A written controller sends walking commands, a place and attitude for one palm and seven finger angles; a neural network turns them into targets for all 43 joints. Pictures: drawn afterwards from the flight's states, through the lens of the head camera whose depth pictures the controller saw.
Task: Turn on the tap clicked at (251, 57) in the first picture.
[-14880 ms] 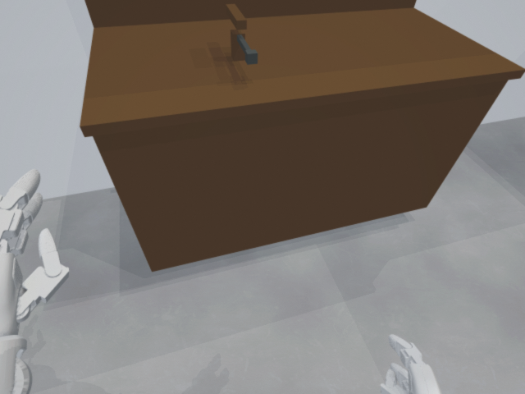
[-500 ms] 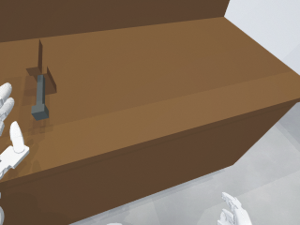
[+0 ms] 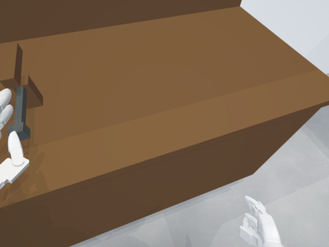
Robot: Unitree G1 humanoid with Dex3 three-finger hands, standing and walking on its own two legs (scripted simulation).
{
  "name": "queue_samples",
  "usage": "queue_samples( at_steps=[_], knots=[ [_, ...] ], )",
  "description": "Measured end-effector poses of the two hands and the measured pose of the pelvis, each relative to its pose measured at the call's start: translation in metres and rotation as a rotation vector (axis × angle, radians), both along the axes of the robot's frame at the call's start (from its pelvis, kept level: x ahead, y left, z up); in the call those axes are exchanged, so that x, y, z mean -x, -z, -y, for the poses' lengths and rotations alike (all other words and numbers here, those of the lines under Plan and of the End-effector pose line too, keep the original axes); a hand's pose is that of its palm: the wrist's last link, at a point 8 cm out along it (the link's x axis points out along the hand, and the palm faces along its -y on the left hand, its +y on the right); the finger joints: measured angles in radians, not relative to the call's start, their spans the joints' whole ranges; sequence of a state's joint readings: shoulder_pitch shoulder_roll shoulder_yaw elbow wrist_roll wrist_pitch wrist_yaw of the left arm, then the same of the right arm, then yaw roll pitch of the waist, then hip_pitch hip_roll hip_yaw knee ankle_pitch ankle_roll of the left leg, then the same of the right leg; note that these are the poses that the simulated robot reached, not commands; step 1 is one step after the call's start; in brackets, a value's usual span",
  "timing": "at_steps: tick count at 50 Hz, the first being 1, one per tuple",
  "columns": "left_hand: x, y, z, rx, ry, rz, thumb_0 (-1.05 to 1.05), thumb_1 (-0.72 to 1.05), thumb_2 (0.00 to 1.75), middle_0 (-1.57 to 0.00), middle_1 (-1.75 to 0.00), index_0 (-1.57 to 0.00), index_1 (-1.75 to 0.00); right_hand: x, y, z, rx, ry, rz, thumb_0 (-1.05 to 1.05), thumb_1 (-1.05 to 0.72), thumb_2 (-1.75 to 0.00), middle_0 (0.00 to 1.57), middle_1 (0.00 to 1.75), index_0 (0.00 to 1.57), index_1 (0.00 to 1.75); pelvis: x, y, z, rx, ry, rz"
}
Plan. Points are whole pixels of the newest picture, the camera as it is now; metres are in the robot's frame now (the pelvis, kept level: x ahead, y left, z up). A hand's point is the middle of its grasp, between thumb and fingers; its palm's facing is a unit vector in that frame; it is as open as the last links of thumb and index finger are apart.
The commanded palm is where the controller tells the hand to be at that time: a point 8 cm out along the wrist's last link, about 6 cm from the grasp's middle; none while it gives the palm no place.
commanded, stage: shuffle to correct the standing spot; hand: left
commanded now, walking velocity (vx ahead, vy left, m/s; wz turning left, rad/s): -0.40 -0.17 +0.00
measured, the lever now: (19, 132) +0.32 +0.32 +0.11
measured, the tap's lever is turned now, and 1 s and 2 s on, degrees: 0 0 0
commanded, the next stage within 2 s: come to a stop and stand still in 0.64 s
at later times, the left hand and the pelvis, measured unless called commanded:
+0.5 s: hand (3, 189) +0.18 +0.25 +0.16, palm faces +0.39 -0.83 -0.39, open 7.4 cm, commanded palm +0.12 +0.29 +0.18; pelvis -0.03 +0.01 +0.00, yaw +1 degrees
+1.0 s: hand (18, 172) +0.21 +0.24 +0.17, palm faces +0.40 -0.82 -0.42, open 7.4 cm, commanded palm +0.15 +0.28 +0.18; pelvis -0.01 +0.00 +0.00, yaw +1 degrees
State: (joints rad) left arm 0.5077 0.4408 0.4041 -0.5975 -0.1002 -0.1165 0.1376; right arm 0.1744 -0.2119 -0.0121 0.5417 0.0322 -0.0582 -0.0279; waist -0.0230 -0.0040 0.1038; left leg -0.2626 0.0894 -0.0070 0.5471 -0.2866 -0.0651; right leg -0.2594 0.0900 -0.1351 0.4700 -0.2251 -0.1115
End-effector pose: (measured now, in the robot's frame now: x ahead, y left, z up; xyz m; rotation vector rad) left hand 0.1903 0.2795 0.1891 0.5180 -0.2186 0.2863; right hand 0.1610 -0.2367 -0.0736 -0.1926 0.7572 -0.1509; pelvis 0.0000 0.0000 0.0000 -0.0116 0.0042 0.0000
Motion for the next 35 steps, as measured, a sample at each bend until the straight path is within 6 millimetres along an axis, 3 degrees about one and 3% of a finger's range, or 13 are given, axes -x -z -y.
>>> queue_samples(
  at_steps=[8, 18, 24, 31, 35],
  knots=[
    [0.019, -0.002, 0.009, -0.015, 0.019, -0.005, 0.01, 0.89, 0.9, -0.22, -0.3, -0.22, -0.3, 0.001, 0.0, 0.001, -0.008, 0.0, 0.034, 0.01, -0.9, -0.9, 0.2, 0.3, 0.2, 0.3, 0.015, 0.003, 0.003, -0.005, 0.005, -0.001],
    [0.049, 0.006, -0.008, 0.058, -0.065, 0.016, 0.01, 0.89, 0.9, -0.22, -0.3, -0.22, -0.3, 0.04, 0.006, -0.014, -0.008, -0.019, -0.029, 0.01, -0.9, -0.9, 0.21, 0.3, 0.2, 0.3, 0.03, 0.001, -0.003, -0.008, -0.005, 0.006],
    [0.047, 0.01, -0.014, 0.08, -0.079, 0.019, 0.01, 0.89, 0.9, -0.21, -0.3, -0.21, -0.3, 0.054, 0.009, -0.023, -0.015, -0.025, -0.051, 0.01, -0.9, -0.9, 0.21, 0.3, 0.2, 0.3, 0.034, 0.002, -0.008, 0.0, -0.008, 0.013],
    [0.042, 0.005, -0.002, -0.008, -0.06, 0.006, 0.01, 0.89, 0.9, -0.21, -0.3, -0.21, -0.3, 0.047, 0.023, -0.022, -0.084, -0.045, -0.038, 0.01, -0.9, -0.9, 0.21, 0.3, 0.2, 0.3, 0.03, 0.008, 0.002, 0.005, -0.02, 0.029],
    [0.039, 0.006, 0.006, 0.036, -0.057, 0.012, 0.01, 0.89, 0.9, -0.21, -0.3, -0.21, -0.3, 0.042, 0.022, -0.013, -0.073, -0.041, -0.067, 0.01, -0.9, -0.9, 0.21, 0.3, 0.2, 0.3, 0.023, 0.004, 0.008, -0.013, -0.014, 0.014]
  ],
)
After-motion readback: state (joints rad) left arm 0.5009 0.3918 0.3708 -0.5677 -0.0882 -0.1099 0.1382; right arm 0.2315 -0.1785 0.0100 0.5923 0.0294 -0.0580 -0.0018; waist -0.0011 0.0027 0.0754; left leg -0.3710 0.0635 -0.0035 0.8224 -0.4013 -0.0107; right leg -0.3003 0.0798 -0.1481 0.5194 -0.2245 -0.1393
